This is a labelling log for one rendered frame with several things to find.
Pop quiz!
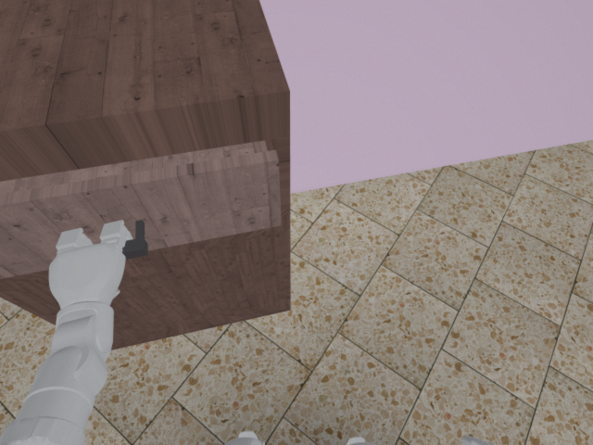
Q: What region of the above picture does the left robot hand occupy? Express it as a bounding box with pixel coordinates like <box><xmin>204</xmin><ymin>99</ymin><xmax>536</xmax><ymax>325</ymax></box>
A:
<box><xmin>49</xmin><ymin>220</ymin><xmax>133</xmax><ymax>309</ymax></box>

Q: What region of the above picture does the robot left forearm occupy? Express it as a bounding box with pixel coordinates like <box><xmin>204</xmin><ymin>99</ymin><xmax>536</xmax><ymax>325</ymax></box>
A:
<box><xmin>0</xmin><ymin>301</ymin><xmax>114</xmax><ymax>445</ymax></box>

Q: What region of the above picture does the cabinet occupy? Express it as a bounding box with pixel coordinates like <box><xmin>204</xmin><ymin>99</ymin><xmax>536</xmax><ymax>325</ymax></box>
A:
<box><xmin>0</xmin><ymin>0</ymin><xmax>291</xmax><ymax>350</ymax></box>

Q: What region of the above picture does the drawer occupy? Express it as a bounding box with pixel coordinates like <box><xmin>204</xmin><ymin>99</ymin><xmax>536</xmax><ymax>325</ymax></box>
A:
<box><xmin>0</xmin><ymin>140</ymin><xmax>282</xmax><ymax>279</ymax></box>

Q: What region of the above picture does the left robot shin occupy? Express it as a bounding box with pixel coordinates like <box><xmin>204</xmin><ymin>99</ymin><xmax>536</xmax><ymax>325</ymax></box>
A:
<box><xmin>238</xmin><ymin>431</ymin><xmax>258</xmax><ymax>439</ymax></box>

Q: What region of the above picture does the handle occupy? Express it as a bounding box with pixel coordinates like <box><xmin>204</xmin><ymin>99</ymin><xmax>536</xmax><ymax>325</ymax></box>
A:
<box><xmin>122</xmin><ymin>220</ymin><xmax>148</xmax><ymax>260</ymax></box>

